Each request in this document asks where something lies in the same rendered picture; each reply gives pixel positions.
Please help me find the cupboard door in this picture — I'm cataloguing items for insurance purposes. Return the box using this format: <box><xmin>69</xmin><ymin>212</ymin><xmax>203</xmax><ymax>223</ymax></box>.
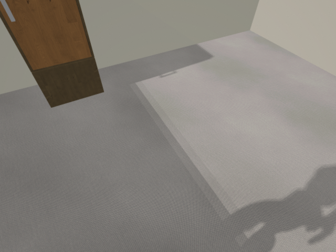
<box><xmin>0</xmin><ymin>0</ymin><xmax>92</xmax><ymax>70</ymax></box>

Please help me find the handle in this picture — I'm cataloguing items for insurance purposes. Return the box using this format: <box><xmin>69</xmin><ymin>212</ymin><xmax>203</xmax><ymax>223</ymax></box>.
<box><xmin>0</xmin><ymin>0</ymin><xmax>15</xmax><ymax>22</ymax></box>

